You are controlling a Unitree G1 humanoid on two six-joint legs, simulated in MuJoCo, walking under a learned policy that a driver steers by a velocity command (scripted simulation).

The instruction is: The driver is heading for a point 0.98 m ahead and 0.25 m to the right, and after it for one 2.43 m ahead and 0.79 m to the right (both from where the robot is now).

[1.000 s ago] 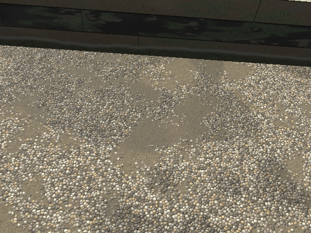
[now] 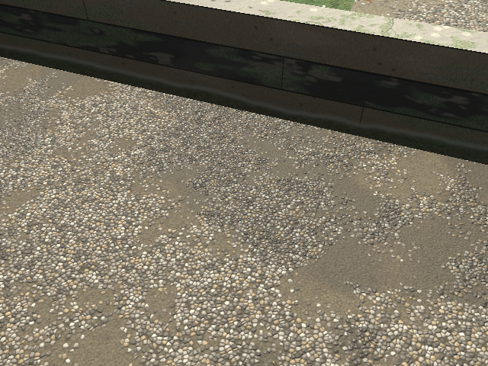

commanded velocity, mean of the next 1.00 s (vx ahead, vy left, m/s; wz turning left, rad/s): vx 0.48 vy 0.00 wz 0.01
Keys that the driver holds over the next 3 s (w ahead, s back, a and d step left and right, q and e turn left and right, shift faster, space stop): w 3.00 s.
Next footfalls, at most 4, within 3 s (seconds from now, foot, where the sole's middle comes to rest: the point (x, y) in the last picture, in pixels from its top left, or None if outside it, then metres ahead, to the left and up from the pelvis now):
none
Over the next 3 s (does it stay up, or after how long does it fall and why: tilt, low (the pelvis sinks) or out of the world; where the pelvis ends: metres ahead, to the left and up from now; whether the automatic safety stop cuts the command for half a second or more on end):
stays up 0.01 0.01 -0.01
